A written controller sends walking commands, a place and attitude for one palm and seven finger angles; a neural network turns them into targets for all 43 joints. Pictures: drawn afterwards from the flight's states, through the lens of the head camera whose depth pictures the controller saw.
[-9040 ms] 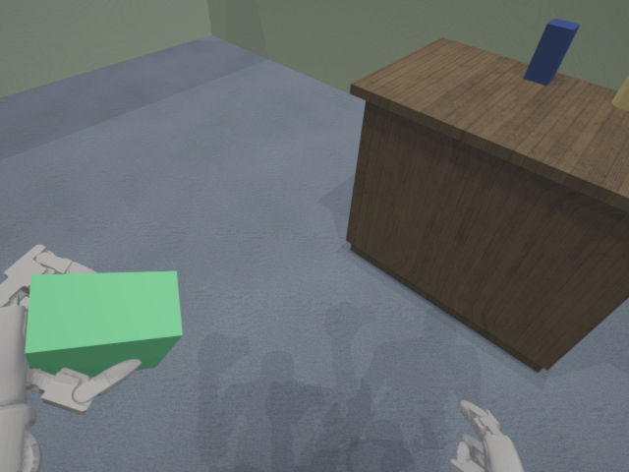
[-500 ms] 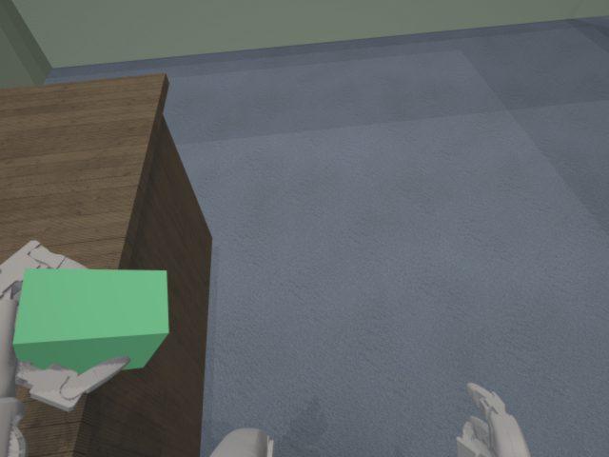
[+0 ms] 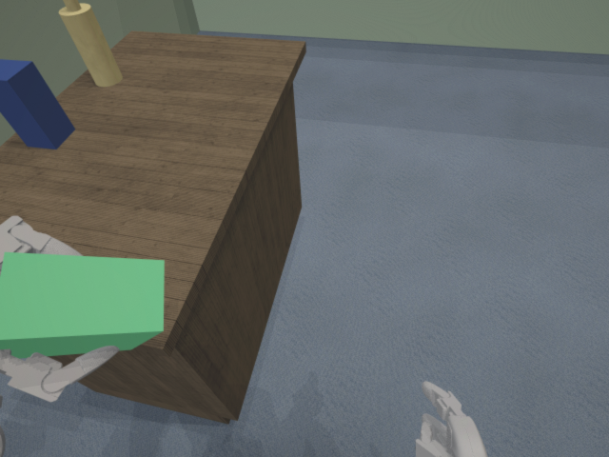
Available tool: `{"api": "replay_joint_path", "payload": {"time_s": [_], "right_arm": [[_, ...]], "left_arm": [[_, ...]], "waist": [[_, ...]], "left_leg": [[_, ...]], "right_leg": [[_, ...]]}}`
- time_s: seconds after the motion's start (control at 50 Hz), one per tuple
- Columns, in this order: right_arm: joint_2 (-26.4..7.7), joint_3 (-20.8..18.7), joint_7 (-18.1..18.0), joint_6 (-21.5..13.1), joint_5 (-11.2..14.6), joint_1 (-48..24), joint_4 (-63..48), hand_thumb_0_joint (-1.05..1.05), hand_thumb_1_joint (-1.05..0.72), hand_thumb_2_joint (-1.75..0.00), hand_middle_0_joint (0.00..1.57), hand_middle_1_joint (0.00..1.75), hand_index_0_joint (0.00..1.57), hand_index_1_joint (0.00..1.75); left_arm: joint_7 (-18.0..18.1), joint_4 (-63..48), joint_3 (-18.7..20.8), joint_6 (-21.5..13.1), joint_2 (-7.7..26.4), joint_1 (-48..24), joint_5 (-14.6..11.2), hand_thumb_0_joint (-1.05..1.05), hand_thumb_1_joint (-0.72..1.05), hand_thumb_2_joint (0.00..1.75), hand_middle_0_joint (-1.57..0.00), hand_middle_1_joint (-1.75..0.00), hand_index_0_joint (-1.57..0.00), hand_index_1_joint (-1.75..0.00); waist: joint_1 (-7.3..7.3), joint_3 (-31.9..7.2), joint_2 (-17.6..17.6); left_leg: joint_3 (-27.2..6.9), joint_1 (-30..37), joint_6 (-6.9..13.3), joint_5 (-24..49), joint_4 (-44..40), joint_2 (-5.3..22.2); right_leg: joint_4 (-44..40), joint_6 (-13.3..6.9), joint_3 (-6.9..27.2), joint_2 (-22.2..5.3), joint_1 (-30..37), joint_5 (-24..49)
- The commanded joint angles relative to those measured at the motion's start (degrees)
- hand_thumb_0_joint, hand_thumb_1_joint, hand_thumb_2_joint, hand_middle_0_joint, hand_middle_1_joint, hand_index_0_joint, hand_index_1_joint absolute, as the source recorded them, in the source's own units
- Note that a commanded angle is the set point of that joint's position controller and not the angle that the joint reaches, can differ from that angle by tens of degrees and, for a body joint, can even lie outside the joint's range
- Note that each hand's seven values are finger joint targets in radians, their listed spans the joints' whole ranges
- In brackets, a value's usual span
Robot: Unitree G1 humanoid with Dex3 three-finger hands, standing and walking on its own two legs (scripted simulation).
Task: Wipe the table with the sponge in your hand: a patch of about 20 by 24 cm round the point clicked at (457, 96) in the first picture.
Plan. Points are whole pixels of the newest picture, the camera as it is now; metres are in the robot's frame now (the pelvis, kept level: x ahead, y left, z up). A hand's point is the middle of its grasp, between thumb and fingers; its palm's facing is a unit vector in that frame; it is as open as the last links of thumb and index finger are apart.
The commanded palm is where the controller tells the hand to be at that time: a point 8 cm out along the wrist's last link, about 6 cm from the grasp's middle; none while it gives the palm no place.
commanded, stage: turn to face it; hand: left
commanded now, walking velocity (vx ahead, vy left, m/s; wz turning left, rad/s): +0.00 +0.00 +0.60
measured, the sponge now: (103, 310) +0.22 +0.21 +0.16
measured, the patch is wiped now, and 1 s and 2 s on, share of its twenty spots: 0.00 0.00 0.00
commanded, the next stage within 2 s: take the last steps up to it in 1.46 s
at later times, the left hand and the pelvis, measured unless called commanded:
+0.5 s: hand out of the picture +0.04 +0.24 +0.19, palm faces +0.60 -0.66 -0.44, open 10.7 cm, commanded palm -0.02 +0.27 +0.18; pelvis -0.10 -0.04 +0.00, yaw +16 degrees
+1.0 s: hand out of the picture -0.13 +0.20 +0.16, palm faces +0.74 -0.46 -0.50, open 10.7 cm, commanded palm -0.20 +0.21 +0.18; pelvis -0.17 -0.11 +0.00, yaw +35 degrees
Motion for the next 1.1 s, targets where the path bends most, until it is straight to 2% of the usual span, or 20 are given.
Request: {"api": "replay_joint_path", "payload": {"time_s": [0.0, 0.02, 0.04, 0.06, 0.1, 0.16, 0.4, 0.48, 0.5, 0.52, 0.54, 0.58, 0.64, 0.78, 0.84, 0.86, 0.9, 0.94, 1.0, 1.08], "right_arm": [[-10.3, -4.3, -1.2, -1.6, 0.5, -4.9, -7.8, 0.00, -0.90, -0.90, 0.20, 0.30, 0.20, 0.30], [-9.1, -4.0, -1.2, -1.3, 0.8, -4.6, -8.1, 0.00, -0.90, -0.90, 0.20, 0.30, 0.20, 0.30], [-8.2, -4.1, -1.4, -1.0, 1.2, -5.2, -9.5, 0.00, -0.90, -0.90, 0.20, 0.30, 0.20, 0.30], [-9.8, -4.3, -1.8, -1.5, 1.0, -6.0, -8.8, 0.00, -0.90, -0.90, 0.20, 0.30, 0.20, 0.30], [-9.6, -4.7, -1.4, -0.7, 0.4, -7.1, -8.2, 0.00, -0.90, -0.90, 0.20, 0.30, 0.20, 0.30], [-8.5, -3.7, -2.5, 0.2, 0.3, -10.3, -8.9, 0.00, -0.90, -0.90, 0.20, 0.30, 0.20, 0.30], [-10.2, -5.6, -3.7, 0.4, -0.9, -5.3, -11.1, 0.00, -0.90, -0.90, 0.20, 0.30, 0.20, 0.30], [-10.5, -5.4, -3.3, 1.2, -0.5, -2.7, -11.4, 0.00, -0.90, -0.90, 0.20, 0.30, 0.20, 0.30], [-11.4, -5.6, -3.4, 0.9, -0.6, -2.7, -11.6, 0.00, -0.90, -0.90, 0.20, 0.30, 0.20, 0.30], [-13.0, -5.4, -3.2, 0.0, -0.7, -3.7, -12.2, 0.00, -0.90, -0.90, 0.20, 0.30, 0.20, 0.30], [-12.5, -5.2, -2.7, -1.1, -1.0, -2.7, -10.9, 0.00, -0.90, -0.90, 0.20, 0.30, 0.20, 0.30], [-11.6, -5.0, -1.8, -2.4, -0.6, -5.6, -10.2, 0.00, -0.90, -0.90, 0.20, 0.30, 0.20, 0.30], [-12.1, -5.9, -0.6, -3.7, 0.5, -3.7, -8.7, 0.00, -0.90, -0.90, 0.20, 0.30, 0.20, 0.30], [-11.4, -5.1, -1.0, -3.6, 0.8, -2.5, -7.3, 0.00, -0.90, -0.90, 0.20, 0.30, 0.20, 0.30], [-11.0, -4.7, -1.1, -3.1, 0.6, -3.5, -7.3, 0.00, -0.90, -0.90, 0.20, 0.30, 0.20, 0.30], [-10.1, -4.4, -1.0, -2.9, 0.7, -4.3, -7.4, 0.00, -0.90, -0.90, 0.20, 0.30, 0.20, 0.30], [-8.7, -4.3, -1.1, -2.4, 1.1, -5.9, -9.0, 0.00, -0.90, -0.90, 0.20, 0.30, 0.20, 0.30], [-11.7, -6.1, -1.2, -2.8, 1.2, -6.3, -7.6, 0.00, -0.90, -0.90, 0.20, 0.30, 0.20, 0.30], [-9.0, -3.8, -2.1, -1.1, 0.3, -8.8, -7.8, 0.00, -0.90, -0.90, 0.20, 0.30, 0.20, 0.30], [-9.8, -4.9, -3.8, -1.4, -0.5, -8.4, -8.7, 0.00, -0.90, -0.90, 0.20, 0.30, 0.20, 0.30]], "left_arm": [[1.1, -5.8, 5.9, -1.9, 6.8, -5.8, -0.6, 0.00, 0.10, 1.30, -1.20, -1.60, -1.20, -1.60], [1.4, -5.6, 6.5, -1.4, 9.0, -7.2, 0.1, 0.00, 0.10, 1.30, -1.20, -1.60, -1.20, -1.60], [2.3, -5.0, 8.2, -0.8, 11.9, -7.0, -0.4, 0.00, 0.10, 1.30, -1.20, -1.60, -1.20, -1.60], [2.6, -4.5, 6.9, -0.7, 10.3, -9.3, -1.3, 0.00, 0.10, 1.30, -1.20, -1.60, -1.20, -1.60], [1.9, -3.6, 6.5, -1.5, 8.8, -5.4, -0.7, 0.00, 0.10, 1.30, -1.20, -1.60, -1.20, -1.60], [2.4, -6.2, 7.1, -2.9, 9.8, -4.5, -0.3, 0.00, 0.10, 1.30, -1.20, -1.60, -1.20, -1.60], [5.2, -9.2, 8.3, -3.3, 7.8, -0.1, -0.8, 0.00, 0.10, 1.30, -1.20, -1.60, -1.20, -1.60], [4.7, -11.6, 5.3, -3.6, 6.3, -3.2, -1.2, 0.00, 0.10, 1.30, -1.20, -1.60, -1.20, -1.60], [4.4, -13.6, 4.6, -4.3, 6.5, -4.6, -1.4, 0.00, 0.10, 1.30, -1.20, -1.60, -1.20, -1.60], [4.1, -16.4, 3.9, -5.4, 6.8, -6.8, -1.4, 0.00, 0.10, 1.30, -1.20, -1.60, -1.20, -1.60], [3.6, -17.9, 4.5, -6.6, 9.2, -9.0, 0.2, 0.00, 0.10, 1.30, -1.20, -1.60, -1.20, -1.60], [2.3, -17.0, 5.6, -6.8, 11.0, -10.3, 1.8, 0.00, 0.10, 1.30, -1.20, -1.60, -1.20, -1.60], [2.0, -19.1, 5.3, -6.2, 10.0, -10.3, 1.5, 0.00, 0.10, 1.30, -1.20, -1.60, -1.20, -1.60], [1.5, -7.9, 5.2, -3.6, 6.4, -3.2, -1.5, 0.00, 0.10, 1.30, -1.20, -1.60, -1.20, -1.60], [1.3, -5.5, 5.0, -2.7, 6.1, -4.9, -1.3, 0.00, 0.10, 1.30, -1.20, -1.60, -1.20, -1.60], [1.3, -5.4, 4.9, -2.7, 6.6, -6.1, -1.1, 0.00, 0.10, 1.30, -1.20, -1.60, -1.20, -1.60], [2.4, -6.0, 7.6, -1.7, 12.4, -9.0, -0.7, 0.00, 0.10, 1.30, -1.20, -1.60, -1.20, -1.60], [2.4, -6.7, 4.9, -1.9, 9.4, -11.7, -1.4, 0.00, 0.10, 1.30, -1.20, -1.60, -1.20, -1.60], [2.3, -6.1, 7.5, -3.1, 11.0, -6.2, -0.5, 0.00, 0.10, 1.30, -1.20, -1.60, -1.20, -1.60], [3.8, -8.0, 8.1, -4.4, 10.9, -6.2, -0.3, 0.00, 0.10, 1.30, -1.20, -1.60, -1.20, -1.60]], "waist": [[0.07, -8.5, 3.2], [-0.15, -10.0, -8.3], [-0.35, -9.0, -21.5], [-0.39, -9.0, -18.9], [-1.56, -7.1, -13.0], [-1.06, -8.8, -9.3], [1.33, -12.8, -12.0], [-2.14, -13.4, -7.9], [-2.61, -12.3, -1.3], [-2.23, -8.4, 12.5], [-1.55, -5.6, 17.9], [-1.63, -4.5, 15.2], [-1.31, -4.6, 12.5], [-1.72, -7.2, 9.7], [-0.39, -7.5, 7.2], [0.20, -8.6, 3.1], [-0.06, -7.1, -21.3], [-1.25, -7.3, -18.5], [-0.77, -6.6, -9.0], [-0.30, -8.5, -8.5]], "left_leg": [[-9.2, -3.3, 7.9, 8.1, -1.6, 10.1], [-3.7, -9.9, 4.6, -6.2, 7.4, 4.8], [4.5, -18.1, 0.4, -20.8, 25.3, -3.4], [2.0, -16.6, -0.4, -19.3, 37.9, -2.1], [3.1, -15.4, -1.8, -11.2, 46.1, -0.7], [6.4, -16.0, -2.5, -9.6, 45.0, 0.1], [12.8, -5.8, 0.6, -15.0, 10.6, 2.0], [11.6, 6.2, 2.3, -4.7, -4.3, 1.2], [7.0, 8.9, 4.3, -2.5, -8.6, 4.4], [-9.7, 10.1, 9.2, 10.3, -13.3, 15.1], [-20.1, 11.1, 13.7, 25.5, -14.3, 23.7], [-16.5, 6.4, 14.8, 23.7, -12.7, 20.9], [-5.0, 3.1, 10.8, 16.4, -11.7, 12.4], [-10.9, 2.1, 11.0, 8.2, -11.3, 11.4], [-10.1, -1.8, 9.2, 3.5, -7.4, 8.8], [-9.1, -4.2, 7.4, -0.6, -2.8, 6.7], [4.4, -19.0, 0.2, -18.9, 26.3, -3.8], [0.4, -14.6, -0.4, -13.5, 40.2, -1.2], [6.0, -14.6, -1.9, -9.1, 42.6, -0.3], [9.5, -10.1, -1.0, -11.8, 27.2, 1.3]], "right_leg": [[-22.5, -0.7, 1.1, -0.9, 14.7, 10.4], [-28.8, -4.3, 9.2, -10.7, 20.9, 15.9], [-29.1, -10.7, 25.9, -23.9, 21.0, 24.8], [-28.8, -11.9, 23.4, -26.7, 15.1, 29.4], [-27.2, -8.2, 13.9, -20.4, 10.3, 27.3], [-24.6, -9.1, 3.0, -17.3, 13.9, 35.0], [-25.2, -13.3, 5.2, -22.1, 20.4, 29.1], [-15.9, -8.5, 0.8, -19.7, 11.1, 19.2], [-7.8, -6.4, -1.2, -16.5, 5.8, 15.3], [3.7, -2.9, -3.9, -8.4, -6.1, 0.5], [14.9, -2.3, -1.1, -5.3, -14.6, -9.3], [23.4, -2.4, 3.7, -6.4, -16.5, -4.2], [20.0, -1.2, 1.7, -4.3, -10.8, 3.9], [-1.8, -0.2, 0.4, 1.2, 2.1, -1.9], [-17.0, -0.7, 0.0, 2.1, 11.7, 5.3], [-25.8, -1.9, 1.7, -0.7, 16.0, 9.5], [-31.2, -11.2, 26.7, -24.5, 17.6, 18.1], [-31.2, -8.9, 21.0, -23.8, 7.8, 14.3], [-26.6, -10.5, 5.0, -16.9, 9.7, 26.3], [-24.8, -11.8, 3.0, -17.9, 15.8, 35.3]]}}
